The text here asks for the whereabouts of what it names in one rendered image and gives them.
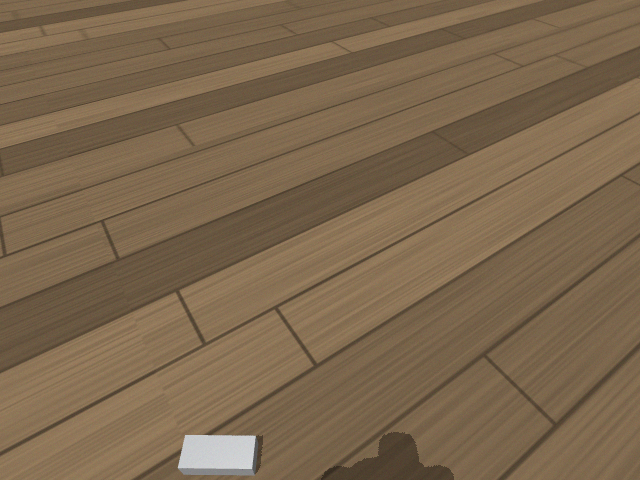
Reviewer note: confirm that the carton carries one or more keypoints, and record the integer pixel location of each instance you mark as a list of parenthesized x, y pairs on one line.
[(218, 455)]

